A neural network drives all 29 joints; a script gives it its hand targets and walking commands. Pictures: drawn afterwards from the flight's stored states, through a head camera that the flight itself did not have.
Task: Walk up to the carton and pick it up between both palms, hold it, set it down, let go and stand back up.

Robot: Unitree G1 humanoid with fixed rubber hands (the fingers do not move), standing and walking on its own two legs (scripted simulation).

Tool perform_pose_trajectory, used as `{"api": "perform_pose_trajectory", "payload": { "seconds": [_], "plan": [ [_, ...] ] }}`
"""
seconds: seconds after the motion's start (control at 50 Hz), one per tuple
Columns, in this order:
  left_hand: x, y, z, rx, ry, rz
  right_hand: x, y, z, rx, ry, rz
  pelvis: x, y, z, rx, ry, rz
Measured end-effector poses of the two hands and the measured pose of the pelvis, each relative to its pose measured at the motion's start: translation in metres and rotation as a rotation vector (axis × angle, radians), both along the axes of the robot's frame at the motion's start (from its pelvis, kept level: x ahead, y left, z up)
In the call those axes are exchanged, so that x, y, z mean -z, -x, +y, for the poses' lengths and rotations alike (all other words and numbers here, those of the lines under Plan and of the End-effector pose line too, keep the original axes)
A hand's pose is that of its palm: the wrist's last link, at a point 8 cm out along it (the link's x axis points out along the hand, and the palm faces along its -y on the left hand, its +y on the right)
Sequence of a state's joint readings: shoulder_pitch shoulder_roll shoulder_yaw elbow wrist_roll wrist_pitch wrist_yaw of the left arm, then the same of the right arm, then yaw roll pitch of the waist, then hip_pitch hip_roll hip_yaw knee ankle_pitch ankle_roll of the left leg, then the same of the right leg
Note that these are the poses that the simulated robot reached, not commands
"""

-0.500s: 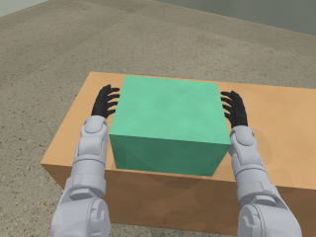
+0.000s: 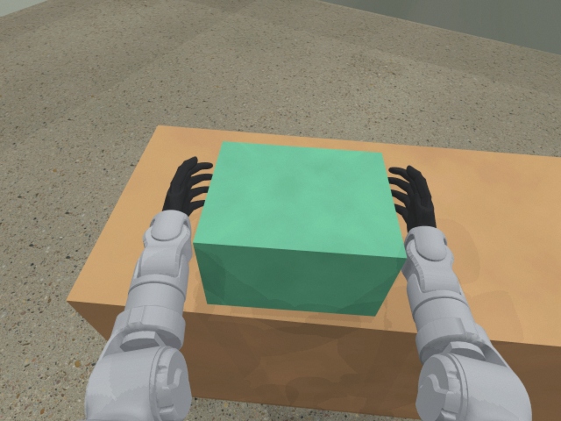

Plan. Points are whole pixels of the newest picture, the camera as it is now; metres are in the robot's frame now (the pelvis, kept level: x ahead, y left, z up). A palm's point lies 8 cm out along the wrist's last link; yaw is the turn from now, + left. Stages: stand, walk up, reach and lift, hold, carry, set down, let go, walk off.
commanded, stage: set down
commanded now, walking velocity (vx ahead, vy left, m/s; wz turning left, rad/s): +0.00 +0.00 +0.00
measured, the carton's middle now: (296, 226) +0.40 -0.01 +0.04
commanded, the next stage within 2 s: none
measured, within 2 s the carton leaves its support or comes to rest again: rests again in 1.08 s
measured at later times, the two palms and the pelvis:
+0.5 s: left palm (178, 226) +0.39 +0.17 +0.06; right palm (411, 232) +0.38 -0.18 +0.06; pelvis -0.01 +0.00 +0.00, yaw +0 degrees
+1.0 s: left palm (189, 228) +0.39 +0.16 +0.04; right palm (418, 240) +0.37 -0.20 +0.05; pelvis -0.01 +0.00 +0.00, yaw -1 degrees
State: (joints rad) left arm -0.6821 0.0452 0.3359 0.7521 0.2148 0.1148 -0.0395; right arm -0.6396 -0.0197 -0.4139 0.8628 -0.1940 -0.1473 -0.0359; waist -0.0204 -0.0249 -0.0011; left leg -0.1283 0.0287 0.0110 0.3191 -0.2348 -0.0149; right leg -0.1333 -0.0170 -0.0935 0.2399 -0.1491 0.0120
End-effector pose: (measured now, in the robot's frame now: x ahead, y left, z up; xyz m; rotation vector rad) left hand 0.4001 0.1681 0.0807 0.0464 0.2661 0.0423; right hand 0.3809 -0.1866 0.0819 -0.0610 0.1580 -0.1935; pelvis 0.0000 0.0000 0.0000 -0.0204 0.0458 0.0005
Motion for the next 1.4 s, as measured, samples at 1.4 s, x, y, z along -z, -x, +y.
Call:
{"api": "perform_pose_trajectory", "payload": {
  "seconds": [1.4],
  "plan": [
    [0.045,-0.005,-0.004,0.01,-0.012,-0.048,0.042,-0.001,-0.004,0.005,0.01,-0.037,0.002,0.0,0.0,0.005,0.001,0.111]
  ]
}}
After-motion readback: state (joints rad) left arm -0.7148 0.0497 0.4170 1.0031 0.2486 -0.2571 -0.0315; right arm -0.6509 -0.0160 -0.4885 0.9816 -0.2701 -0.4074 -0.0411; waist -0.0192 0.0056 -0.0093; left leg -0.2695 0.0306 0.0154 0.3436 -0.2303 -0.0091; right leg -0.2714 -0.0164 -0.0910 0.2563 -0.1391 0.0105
